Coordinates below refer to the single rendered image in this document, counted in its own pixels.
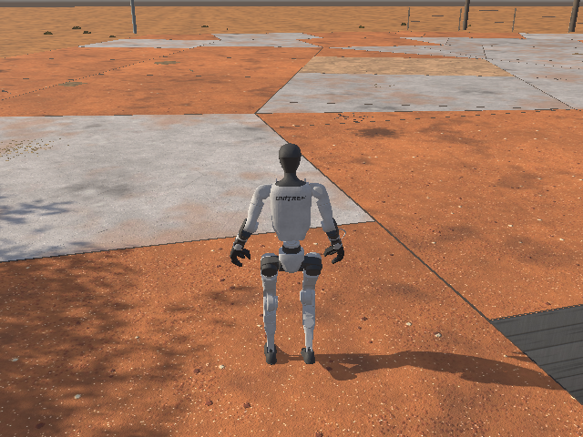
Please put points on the robot left hand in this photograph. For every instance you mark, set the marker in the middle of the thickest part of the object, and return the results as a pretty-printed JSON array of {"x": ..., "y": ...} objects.
[{"x": 240, "y": 253}]

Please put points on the robot left thigh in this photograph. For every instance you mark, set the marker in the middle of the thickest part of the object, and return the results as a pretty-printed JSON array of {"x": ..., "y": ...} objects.
[{"x": 269, "y": 273}]

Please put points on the right robot forearm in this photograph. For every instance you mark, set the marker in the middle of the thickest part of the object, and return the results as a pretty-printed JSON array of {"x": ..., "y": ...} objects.
[{"x": 334, "y": 237}]

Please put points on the left robot forearm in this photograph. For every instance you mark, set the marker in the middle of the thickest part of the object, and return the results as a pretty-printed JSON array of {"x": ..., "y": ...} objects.
[{"x": 242, "y": 237}]

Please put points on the left robot upper arm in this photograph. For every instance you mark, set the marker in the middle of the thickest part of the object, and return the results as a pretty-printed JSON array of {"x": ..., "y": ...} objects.
[{"x": 261, "y": 192}]

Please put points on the robot right hand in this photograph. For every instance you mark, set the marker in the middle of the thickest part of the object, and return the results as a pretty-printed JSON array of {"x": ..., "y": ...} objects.
[{"x": 331, "y": 250}]

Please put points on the right robot upper arm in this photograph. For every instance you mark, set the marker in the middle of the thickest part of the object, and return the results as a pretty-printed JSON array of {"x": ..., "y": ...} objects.
[{"x": 324, "y": 206}]

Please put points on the right robot foot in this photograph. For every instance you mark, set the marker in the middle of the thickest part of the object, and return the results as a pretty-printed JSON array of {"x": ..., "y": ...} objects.
[{"x": 308, "y": 356}]

